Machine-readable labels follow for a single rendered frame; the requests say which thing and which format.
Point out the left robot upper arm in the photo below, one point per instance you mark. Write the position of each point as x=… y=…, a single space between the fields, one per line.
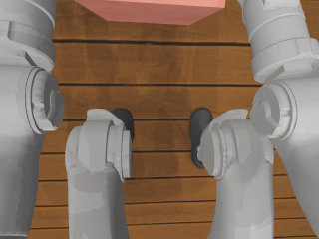
x=31 y=104

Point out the right robot upper arm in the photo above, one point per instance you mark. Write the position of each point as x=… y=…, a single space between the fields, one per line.
x=286 y=111

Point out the carton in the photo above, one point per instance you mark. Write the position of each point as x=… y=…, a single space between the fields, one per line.
x=174 y=12

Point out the right robot shin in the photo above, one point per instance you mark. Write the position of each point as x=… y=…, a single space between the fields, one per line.
x=234 y=114

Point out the left robot foot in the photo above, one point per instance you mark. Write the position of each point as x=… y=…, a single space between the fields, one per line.
x=126 y=117

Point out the robot right forearm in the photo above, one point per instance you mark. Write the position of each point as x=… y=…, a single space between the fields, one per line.
x=279 y=39

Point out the robot left forearm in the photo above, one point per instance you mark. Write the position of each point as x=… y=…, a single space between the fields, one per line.
x=26 y=33

